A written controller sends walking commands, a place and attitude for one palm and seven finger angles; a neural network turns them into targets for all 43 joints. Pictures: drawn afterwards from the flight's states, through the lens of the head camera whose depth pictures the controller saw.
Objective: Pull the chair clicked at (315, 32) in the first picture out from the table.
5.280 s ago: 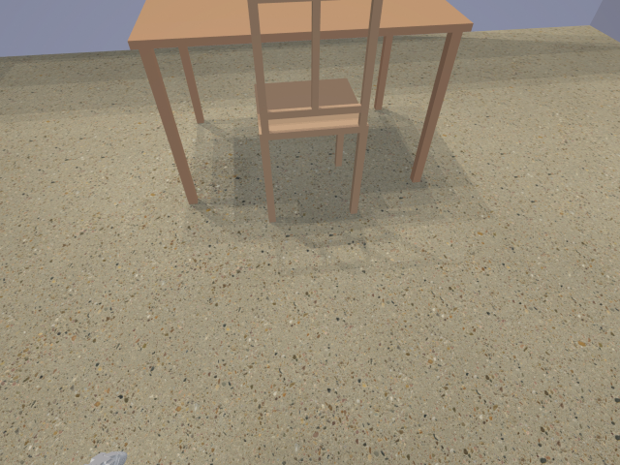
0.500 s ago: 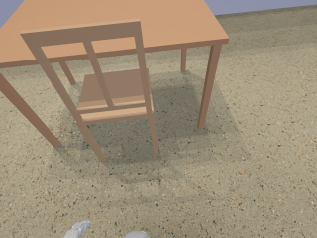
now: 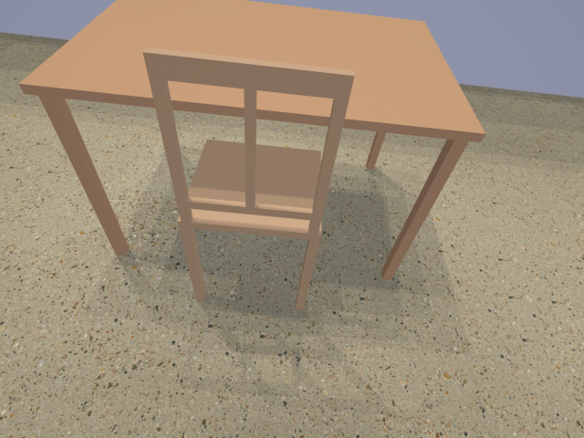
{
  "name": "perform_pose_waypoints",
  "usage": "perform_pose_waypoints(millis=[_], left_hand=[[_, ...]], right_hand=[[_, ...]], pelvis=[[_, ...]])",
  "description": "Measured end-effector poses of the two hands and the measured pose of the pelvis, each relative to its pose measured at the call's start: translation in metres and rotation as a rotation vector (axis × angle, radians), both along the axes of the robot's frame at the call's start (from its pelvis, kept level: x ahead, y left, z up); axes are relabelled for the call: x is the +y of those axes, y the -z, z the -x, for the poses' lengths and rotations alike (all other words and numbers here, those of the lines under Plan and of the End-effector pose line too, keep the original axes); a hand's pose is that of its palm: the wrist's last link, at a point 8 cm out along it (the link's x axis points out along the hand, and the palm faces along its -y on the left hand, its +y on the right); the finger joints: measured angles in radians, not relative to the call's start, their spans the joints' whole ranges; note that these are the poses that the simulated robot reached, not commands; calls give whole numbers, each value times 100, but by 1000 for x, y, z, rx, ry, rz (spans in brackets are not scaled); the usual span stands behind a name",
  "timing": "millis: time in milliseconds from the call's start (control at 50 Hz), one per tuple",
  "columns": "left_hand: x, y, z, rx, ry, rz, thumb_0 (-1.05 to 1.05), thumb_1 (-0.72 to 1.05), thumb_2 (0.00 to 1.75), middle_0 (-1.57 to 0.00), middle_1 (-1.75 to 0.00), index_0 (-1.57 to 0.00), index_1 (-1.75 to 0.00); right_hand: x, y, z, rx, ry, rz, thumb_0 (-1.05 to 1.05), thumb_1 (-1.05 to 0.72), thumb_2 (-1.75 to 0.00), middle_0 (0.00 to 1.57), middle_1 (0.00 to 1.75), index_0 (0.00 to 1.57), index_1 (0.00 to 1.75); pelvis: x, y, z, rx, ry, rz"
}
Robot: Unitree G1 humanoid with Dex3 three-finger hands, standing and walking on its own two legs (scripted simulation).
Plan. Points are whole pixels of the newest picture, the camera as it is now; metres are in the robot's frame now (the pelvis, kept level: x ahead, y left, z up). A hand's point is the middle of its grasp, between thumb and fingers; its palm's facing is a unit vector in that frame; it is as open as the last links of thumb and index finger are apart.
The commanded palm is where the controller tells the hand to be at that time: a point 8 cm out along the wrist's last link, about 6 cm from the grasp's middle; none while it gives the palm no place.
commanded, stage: take the last steps up to it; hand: left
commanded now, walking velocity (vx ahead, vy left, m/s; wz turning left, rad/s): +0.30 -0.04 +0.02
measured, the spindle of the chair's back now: (250, 155) +0.71 +0.15 -0.05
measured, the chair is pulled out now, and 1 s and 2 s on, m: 0.00 0.00 0.00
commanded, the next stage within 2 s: come to a stop and stand still in 0.60 s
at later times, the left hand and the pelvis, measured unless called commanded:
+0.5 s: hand (226, 389) +0.23 +0.12 -0.17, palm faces +0.07 -0.98 -0.20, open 7.2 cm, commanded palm none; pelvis +0.15 -0.06 -0.01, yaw +2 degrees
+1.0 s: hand (217, 393) +0.22 +0.13 -0.19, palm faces +0.07 -0.98 -0.18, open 7.4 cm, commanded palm none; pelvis +0.25 -0.04 -0.01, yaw -1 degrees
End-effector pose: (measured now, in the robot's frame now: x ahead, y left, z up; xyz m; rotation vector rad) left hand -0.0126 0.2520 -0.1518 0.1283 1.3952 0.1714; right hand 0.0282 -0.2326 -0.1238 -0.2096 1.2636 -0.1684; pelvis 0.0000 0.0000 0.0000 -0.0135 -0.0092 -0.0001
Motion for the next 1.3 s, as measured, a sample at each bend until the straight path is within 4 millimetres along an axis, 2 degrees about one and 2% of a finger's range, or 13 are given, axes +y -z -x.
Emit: perform_pose_waypoints(millis=[80,160,280,360,440,580,740,800,860,940,1040,1160,1300], left_hand=[[-5,-3,-26,-24,2,6,0,91,90,-19,-30,-20,-30],[-17,-3,-65,-53,20,13,0,91,90,-19,-30,-20,-30],[-48,-3,-151,-132,83,16,0,91,90,-19,-30,-20,-30],[-72,1,-210,-229,104,0,0,90,90,-20,-30,-20,-30],[-86,-5,-227,-258,60,-1,0,90,90,-20,-30,-20,-30],[-84,-14,-223,-158,10,-35,-1,94,90,-20,-30,-20,-30],[-83,2,-211,-24,-60,26,0,91,90,-20,-30,-20,-30],[-80,15,-209,36,-82,46,0,91,90,-20,-30,-20,-30],[-79,18,-213,84,-84,53,0,91,90,-20,-30,-20,-30],[-76,11,-222,108,-61,42,0,91,90,-20,-30,-20,-30],[-66,3,-239,75,-30,-10,0,90,90,-20,-30,-20,-30],[-71,-5,-256,-27,-3,-80,0,91,90,-19,-30,-20,-30],[-107,-12,-253,-51,40,-76,0,90,90,-19,-30,-20,-30]], right_hand=[[11,6,19,78,38,-31,0,-91,-90,20,30,20,30],[17,13,36,164,85,-63,0,-91,-90,20,30,20,30],[9,25,47,288,157,-105,0,-91,-90,21,30,20,30],[-11,39,34,358,171,-124,0,-91,-90,21,30,20,30],[-37,38,-17,324,138,-105,0,-91,-90,20,30,20,30],[-62,24,-151,83,60,-66,0,-91,-90,20,30,20,30],[-42,13,-272,-75,-45,-53,0,-92,-90,20,30,20,30],[-27,15,-301,-101,-74,-39,0,-92,-90,20,30,20,30],[-11,14,-317,-97,-81,-44,0,-92,-90,20,30,20,30],[-1,15,-323,-90,-48,-62,-1,-92,-90,20,30,20,30],[-18,16,-316,-89,-10,-59,-2,-93,-90,21,30,20,30],[-61,27,-285,-48,13,-57,-1,-92,-90,21,30,20,30],[-98,35,-234,31,71,-75,0,-91,-90,20,30,20,30]], pelvis=[[1,-1,-18,-1,-6,-9],[-4,1,-38,-3,-4,-21],[-24,10,-78,-1,4,-35],[-45,24,-110,-5,-2,-27],[-57,18,-134,-11,-18,-11],[-65,3,-176,8,-30,-2],[-49,5,-225,-3,-27,16],[-40,13,-243,-13,-23,19],[-35,11,-254,-15,-6,-12],[-33,7,-254,-9,4,-20],[-42,6,-242,0,16,-14],[-67,11,-229,-1,11,-24],[-94,9,-225,-14,17,-35]])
